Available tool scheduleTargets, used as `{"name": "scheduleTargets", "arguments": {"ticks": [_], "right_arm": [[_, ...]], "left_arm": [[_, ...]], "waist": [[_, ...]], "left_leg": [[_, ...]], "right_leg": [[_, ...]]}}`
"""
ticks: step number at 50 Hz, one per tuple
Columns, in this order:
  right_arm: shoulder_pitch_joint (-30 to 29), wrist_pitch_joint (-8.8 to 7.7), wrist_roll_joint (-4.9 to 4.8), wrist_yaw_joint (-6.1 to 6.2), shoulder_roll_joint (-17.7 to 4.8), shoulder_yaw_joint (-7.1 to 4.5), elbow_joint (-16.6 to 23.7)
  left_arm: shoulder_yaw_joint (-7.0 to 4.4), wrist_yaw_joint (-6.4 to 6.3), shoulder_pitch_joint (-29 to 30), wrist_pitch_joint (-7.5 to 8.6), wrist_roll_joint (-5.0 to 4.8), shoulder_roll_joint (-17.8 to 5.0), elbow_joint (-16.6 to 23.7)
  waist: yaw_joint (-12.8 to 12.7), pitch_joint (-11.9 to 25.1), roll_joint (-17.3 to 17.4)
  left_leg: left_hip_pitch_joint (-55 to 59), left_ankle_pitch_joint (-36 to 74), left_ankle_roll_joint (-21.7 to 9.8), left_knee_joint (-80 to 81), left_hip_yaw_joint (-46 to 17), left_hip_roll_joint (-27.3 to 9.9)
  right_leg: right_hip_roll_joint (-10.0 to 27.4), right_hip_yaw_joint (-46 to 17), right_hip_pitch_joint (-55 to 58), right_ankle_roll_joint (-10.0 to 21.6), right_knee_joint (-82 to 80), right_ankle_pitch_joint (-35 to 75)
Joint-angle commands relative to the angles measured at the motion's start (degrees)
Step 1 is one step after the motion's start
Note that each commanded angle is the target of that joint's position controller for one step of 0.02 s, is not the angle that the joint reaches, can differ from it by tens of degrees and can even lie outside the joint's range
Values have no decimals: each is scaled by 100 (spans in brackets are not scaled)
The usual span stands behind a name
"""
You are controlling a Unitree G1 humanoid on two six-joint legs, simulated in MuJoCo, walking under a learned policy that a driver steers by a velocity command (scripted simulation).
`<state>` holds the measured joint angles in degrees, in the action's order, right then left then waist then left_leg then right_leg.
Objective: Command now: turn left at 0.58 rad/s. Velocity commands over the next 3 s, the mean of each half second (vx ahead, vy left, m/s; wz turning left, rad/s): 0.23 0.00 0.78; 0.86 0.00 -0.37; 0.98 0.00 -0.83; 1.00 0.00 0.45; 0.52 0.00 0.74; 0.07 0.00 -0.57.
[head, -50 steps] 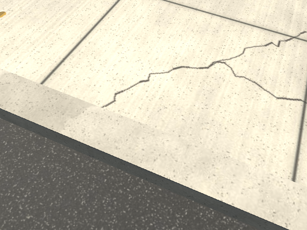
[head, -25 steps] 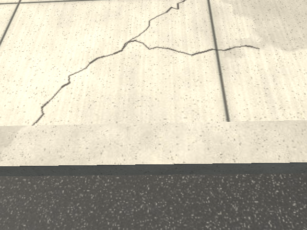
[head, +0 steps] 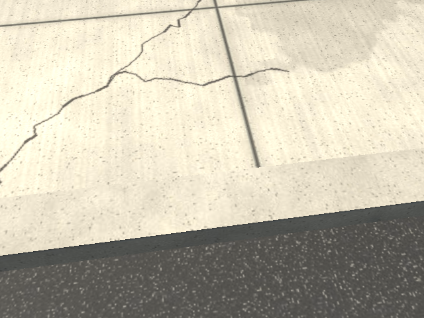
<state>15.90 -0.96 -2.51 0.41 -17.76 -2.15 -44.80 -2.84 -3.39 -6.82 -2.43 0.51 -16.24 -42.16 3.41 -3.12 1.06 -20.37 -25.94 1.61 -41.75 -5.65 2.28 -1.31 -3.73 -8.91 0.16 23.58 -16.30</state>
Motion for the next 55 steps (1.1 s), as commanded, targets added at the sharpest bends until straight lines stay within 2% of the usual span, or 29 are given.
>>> {"name": "scheduleTargets", "arguments": {"ticks": [1,3,7,11,14,16,17,18,19,20,22,23,24,26,28,33,35,37,39,40,41,42,43,45,46,48,50,53,55], "right_arm": [[-10,100,12,50,-788,-344,445],[-168,249,120,43,-528,-272,603],[-577,233,79,-151,-393,-182,1058],[-542,268,86,-302,-572,-244,1316],[-408,383,7,-295,-638,-309,1405],[634,322,-42,-207,-944,-516,1012],[1633,222,-80,-102,-1686,-772,792],[1657,-63,51,-195,-1977,-747,1020],[1330,-246,99,-227,-1426,-584,1068],[1111,-340,120,-223,-1163,-477,1123],[548,-323,103,-153,-927,-361,1242],[354,-158,456,-124,-1124,-380,1034],[351,-159,453,-128,-1019,-332,1002],[618,-247,347,-199,-814,-252,805],[882,-308,310,-239,-785,-245,651],[1050,-460,414,-131,-843,-223,313],[839,-505,430,-74,-816,-187,197],[705,-526,476,-8,-872,-161,95],[564,-407,645,107,-1047,-200,71],[388,-322,668,131,-1126,-223,125],[211,-349,605,99,-1085,-188,165],[-27,-524,409,-46,-370,-28,520],[38,-662,492,-125,-430,77,739],[-441,-765,579,-155,-596,135,854],[-646,-711,666,-147,-475,178,978],[-501,-452,810,-161,-247,268,982],[-778,-292,836,-178,-35,343,1215],[-1801,-254,742,-158,72,403,1831],[-2687,-247,768,-78,397,544,2387]], "left_arm": [[-199,-65,202,50,61,-695,445],[-227,-54,302,154,-68,-777,386],[-280,-65,179,130,-7,-961,335],[-394,71,193,145,-96,-1302,349],[-463,299,-31,362,-310,-1410,275],[-348,393,45,471,-209,-1023,286],[-192,401,460,541,-44,-536,617],[-119,390,1107,735,-92,-430,1127],[-209,466,1330,928,-295,-868,1184],[-231,517,1140,1056,-325,-980,1117],[-288,524,667,1145,-54,-1062,849],[-129,634,264,758,609,-791,522],[-95,685,-2,567,588,-649,429],[-35,725,78,384,348,-614,393],[-24,727,511,355,200,-670,488],[25,814,1140,428,82,-590,666],[51,850,1053,467,92,-560,666],[68,776,530,458,93,-533,550],[-28,640,-887,414,64,-767,171],[-127,595,-2022,428,78,-948,-161],[-289,516,-2939,434,154,-1248,-369],[-525,442,-2774,333,164,-1934,-373],[-471,518,-2033,356,64,-1768,-208],[-344,472,-1862,413,47,-1083,-256],[-288,418,-1786,468,54,-950,-318],[-213,359,-1578,574,46,-844,-293],[-195,348,-1766,677,-27,-881,-325],[-193,268,-2171,753,2,-962,-369],[-159,223,-2485,763,63,-916,-505]], "waist": [[-198,603,-1010],[-219,306,-994],[-448,341,-970],[-433,458,-888],[-321,492,-770],[195,574,-186],[598,564,1348],[632,730,1645],[576,364,915],[313,127,709],[-132,-109,223],[-293,-57,348],[-378,-16,436],[-270,-124,533],[-43,-274,512],[150,-728,319],[2,-744,244],[-260,-188,388],[-900,741,755],[-1400,1161,679],[-1854,1352,213],[-1418,1239,-1919],[-933,1413,-1457],[-715,514,68],[-522,240,311],[-222,-15,94],[-216,-110,-29],[-484,-327,-244],[-660,-449,-374]], "left_leg": [[-1441,-678,346,-2145,206,-322],[-1581,-5,496,-2096,367,-517],[-1374,572,467,-1165,648,-725],[-573,752,144,-217,1009,-637],[210,542,-266,304,1213,-537],[1951,275,-742,793,1289,-180],[3253,-960,-1615,1824,-1164,-1232],[3537,-2635,-2607,3243,-4602,-2247],[3406,-2875,-2475,3456,-4404,-2462],[3012,-2351,-2259,3356,-3911,-2295],[2183,-1004,-1854,3214,-2647,-1709],[1530,-163,-1426,3310,-1631,-1132],[1269,290,-1370,3379,-1118,-841],[1196,696,-1361,3583,-710,-763],[1538,797,-1314,3773,-597,-914],[2139,1306,-1131,4319,139,-1362],[2314,2331,-1007,4341,611,-1380],[2603,5698,-861,3564,1027,-1376],[3059,9001,-733,1470,1339,-1462],[2670,9113,-717,-152,1387,-1413],[1372,7837,-663,-2101,1423,-1127],[-1477,2383,-175,-4970,1182,365],[-2556,656,-315,-5375,-65,433],[-2449,1147,-402,-4491,-238,-277],[-2216,1067,-353,-4037,-196,-490],[-2077,938,-143,-4036,97,-623],[-2814,862,-7,-4379,377,-757],[-3987,791,95,-4667,614,-894],[-5250,-184,11,-5394,576,-846]], "right_leg": [[1936,-822,989,1203,-245,4073],[1713,-323,710,1094,-404,3747],[1714,190,779,1160,-493,3313],[1903,546,595,1029,-246,3375],[2090,537,191,834,-445,-186],[1632,1134,-993,508,899,-1031],[732,1733,-2931,-34,3534,-1197],[-181,213,-4675,-86,4884,-1894],[229,-330,-5106,101,5208,-1464],[380,-363,-4906,264,4970,-996],[613,-350,-4054,200,3891,-108],[628,226,-3317,-31,3747,426],[526,500,-2979,-164,3643,712],[610,692,-2987,-311,3251,1103],[673,710,-3339,-290,2721,1471],[406,504,-3526,147,1601,1912],[281,672,-3156,399,1228,1910],[-127,1093,-2154,692,1272,1523],[-595,1324,-1114,959,1796,414],[-768,1300,-81,1081,1568,8],[-510,595,1285,1251,1077,-438],[972,-2802,2428,2221,-21,-2016],[1396,-4853,2540,2583,-1012,-2181],[1322,-3864,1184,2193,-1199,-1667],[1083,-3309,538,2003,-1219,-1072],[587,-2557,-286,1917,-1218,-228],[473,-2327,-549,2014,-1174,388],[444,-2520,-552,2024,-1397,592],[551,-2841,-113,1959,-1243,696]]}}
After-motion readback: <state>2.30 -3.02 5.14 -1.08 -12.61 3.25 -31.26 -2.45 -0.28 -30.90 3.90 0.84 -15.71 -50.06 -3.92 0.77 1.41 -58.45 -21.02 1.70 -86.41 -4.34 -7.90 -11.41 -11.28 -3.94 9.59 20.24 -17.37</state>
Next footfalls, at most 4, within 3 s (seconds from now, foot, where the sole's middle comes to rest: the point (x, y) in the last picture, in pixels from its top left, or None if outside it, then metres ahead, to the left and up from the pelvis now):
0.32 left None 0.02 0.14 -0.78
0.82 right None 0.46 0.16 -0.78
1.24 left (85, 191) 0.85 0.42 -0.67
1.68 right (175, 112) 1.21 0.11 -0.67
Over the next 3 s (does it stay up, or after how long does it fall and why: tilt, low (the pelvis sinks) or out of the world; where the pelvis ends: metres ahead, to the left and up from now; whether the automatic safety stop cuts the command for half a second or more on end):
stays up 1.83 0.26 0.11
